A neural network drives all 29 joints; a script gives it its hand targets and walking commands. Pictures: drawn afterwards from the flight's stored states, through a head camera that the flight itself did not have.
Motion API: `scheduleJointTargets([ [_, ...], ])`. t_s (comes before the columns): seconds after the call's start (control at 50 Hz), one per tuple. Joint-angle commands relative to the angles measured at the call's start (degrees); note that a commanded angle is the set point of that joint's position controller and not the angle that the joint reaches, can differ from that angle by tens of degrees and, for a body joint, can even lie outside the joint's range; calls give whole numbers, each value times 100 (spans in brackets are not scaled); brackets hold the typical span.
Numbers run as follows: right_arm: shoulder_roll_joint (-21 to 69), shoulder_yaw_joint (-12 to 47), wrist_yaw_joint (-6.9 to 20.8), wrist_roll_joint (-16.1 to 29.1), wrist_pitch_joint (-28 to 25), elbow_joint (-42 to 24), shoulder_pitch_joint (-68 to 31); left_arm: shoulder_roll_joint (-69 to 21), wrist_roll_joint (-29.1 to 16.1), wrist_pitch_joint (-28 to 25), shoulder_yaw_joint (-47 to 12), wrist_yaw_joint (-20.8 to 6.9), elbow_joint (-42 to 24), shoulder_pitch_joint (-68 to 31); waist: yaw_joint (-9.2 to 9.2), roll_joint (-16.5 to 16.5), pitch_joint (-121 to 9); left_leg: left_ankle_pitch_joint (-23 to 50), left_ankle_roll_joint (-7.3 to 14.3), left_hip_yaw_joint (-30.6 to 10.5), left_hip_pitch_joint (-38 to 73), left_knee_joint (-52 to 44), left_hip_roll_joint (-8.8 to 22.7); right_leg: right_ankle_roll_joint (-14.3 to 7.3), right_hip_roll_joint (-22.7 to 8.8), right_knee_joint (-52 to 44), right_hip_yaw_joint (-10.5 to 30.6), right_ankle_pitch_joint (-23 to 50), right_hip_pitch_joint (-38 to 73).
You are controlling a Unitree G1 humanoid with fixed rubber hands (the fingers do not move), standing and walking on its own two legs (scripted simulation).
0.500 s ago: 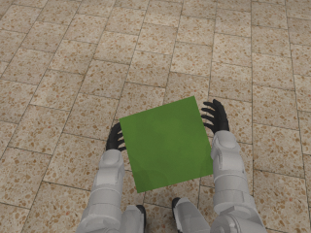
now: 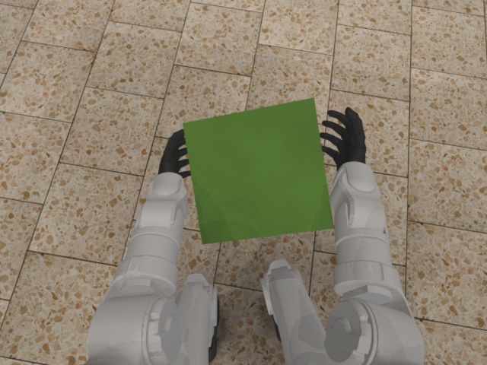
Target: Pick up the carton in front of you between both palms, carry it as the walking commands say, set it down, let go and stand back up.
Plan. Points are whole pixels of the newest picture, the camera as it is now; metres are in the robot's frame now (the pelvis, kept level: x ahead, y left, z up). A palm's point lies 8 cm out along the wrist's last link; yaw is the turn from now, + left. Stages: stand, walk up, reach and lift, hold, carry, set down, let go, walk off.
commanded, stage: set down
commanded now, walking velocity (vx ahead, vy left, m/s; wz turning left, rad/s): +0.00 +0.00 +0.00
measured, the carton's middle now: (263, 172) +0.45 -0.08 -0.18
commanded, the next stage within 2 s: none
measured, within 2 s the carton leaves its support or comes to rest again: rests again in 1.54 s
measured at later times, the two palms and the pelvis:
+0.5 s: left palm (194, 174) +0.48 +0.06 -0.25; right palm (328, 181) +0.42 -0.22 -0.22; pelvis -0.03 +0.01 -0.12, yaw +0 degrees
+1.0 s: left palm (205, 169) +0.53 +0.04 -0.35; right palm (320, 185) +0.43 -0.24 -0.33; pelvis -0.03 +0.01 -0.20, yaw -2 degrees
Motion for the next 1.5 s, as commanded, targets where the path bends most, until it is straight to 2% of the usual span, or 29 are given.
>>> scheduleJointTargets([
  [0.0, 5028, 3105, 1409, 559, 413, 1350, -2257, -4843, -674, -581, -2695, -1415, -642, -4201, -213, 1, -4920, 724, 11, 377, 1696, -389, -503, 92, 413, -372, -483, 1567, 3002],
  [0.18, 4724, 2948, 1206, 724, 371, 1323, -2950, -4539, -897, -658, -2711, -1237, -430, -5015, -389, 179, -5188, 547, -11, 481, 1130, 488, -564, 147, 454, 432, -636, 1350, 2214],
  [0.32, 4402, 2667, 1171, 804, 364, 1377, -3598, -4231, -915, -667, -2529, -1088, -84, -5562, -431, 268, -5226, 390, 2, 531, 826, 1048, -570, 189, 436, 995, -756, 1100, 1558],
  [0.48, 3983, 2331, 1196, 839, 341, 1375, -4262, -3977, -972, -644, -2426, -1034, 451, -6013, -583, 402, -5202, 390, 21, 530, 464, 1637, -565, 235, 375, 1618, -904, 1102, 859],
  [0.6, 3529, 2124, 1181, 882, 252, 1220, -4723, -3789, -1099, -668, -2525, -982, 821, -6221, -743, 564, -5220, 531, 7, 492, 258, 2075, -559, 264, 314, 2066, -1023, 1261, 417],
  [0.8, 2870, 2064, 1123, 1261, 54, 1151, -5336, -3303, -1610, -816, -3098, -859, 951, -6768, -961, 879, -5273, 894, -28, 437, 312, 2761, -482, 275, 183, 2756, -1139, 1571, 42],
  [0.82, 2849, 2092, 1133, 1306, 55, 1199, -5377, -3253, -1614, -809, -3136, -851, 1022, -6798, -959, 911, -5335, 982, -25, 436, 415, 2825, -459, 282, 169, 2820, -1145, 1620, 42],
  [0.86, 2941, 2166, 1185, 1382, 92, 1375, -5323, -3076, -1488, -787, -2955, -856, 1145, -6606, -701, 942, -5021, 765, 11, 479, 206, 2829, -461, 283, 149, 2880, -1106, 1327, -157],
  [0.88, 3025, 2218, 1209, 1403, 109, 1423, -5336, -3086, -1426, -780, -2815, -884, 1233, -6497, -594, 825, -4789, 731, 51, 484, 24, 2815, -466, 291, 170, 2906, -1097, 1279, -232],
  [0.92, 3093, 2239, 1238, 1370, 124, 1514, -5278, -3112, -1381, -795, -2676, -952, 1387, -6317, -608, 541, -4504, 765, 110, 450, -260, 2879, -472, 299, 204, 2947, -1095, 1349, -245],
  [0.96, 3188, 2136, 1283, 1302, 134, 1551, -5185, -3117, -1302, -814, -2567, -1015, 1461, -6220, -623, 435, -4322, 792, 159, 463, -482, 2967, -482, 288, 231, 2979, -1062, 1413, -320],
  [0.98, 3205, 2112, 1297, 1277, 134, 1582, -5143, -3096, -1266, -826, -2497, -1031, 1518, -6188, -567, 401, -4226, 815, 170, 488, -605, 3009, -491, 287, 240, 2994, -1025, 1457, -331],
  [1.04, 3141, 1981, 1330, 1188, 125, 1710, -5016, -2995, -1112, -840, -2335, -1059, 1688, -6036, -465, 455, -3845, 680, 197, 498, -894, 3028, -475, 265, 268, 3034, -968, 1373, -478],
  [1.2, 2712, 1450, 1352, 838, 119, 2167, -4712, -2545, -804, -789, -2047, -1132, 2048, -5829, -453, 550, -3097, 241, 236, 391, -1271, 3000, -382, 182, 262, 3034, -915, 871, -1024],
  [1.38, 2387, 1191, 1411, 746, 65, 2299, -4581, -2205, -515, -776, -1771, -1179, 2317, -5381, -220, 419, -2692, 433, 276, 301, -1465, 3076, -300, 176, 251, 3127, -816, 898, -1333],
  [1.48, 2169, 1199, 1395, 793, -53, 2185, -4674, -2238, -519, -818, -1852, -1197, 2359, -5267, -227, 423, -2599, 674, 276, 215, -1495, 3150, -265, 171, 241, 3216, -778, 1071, -1442],
])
